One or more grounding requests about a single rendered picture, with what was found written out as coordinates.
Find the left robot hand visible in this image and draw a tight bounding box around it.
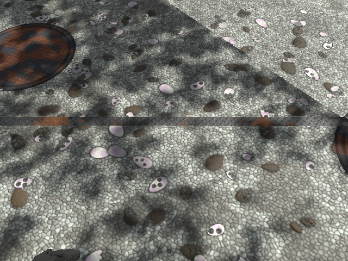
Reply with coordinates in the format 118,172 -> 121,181
32,249 -> 80,261

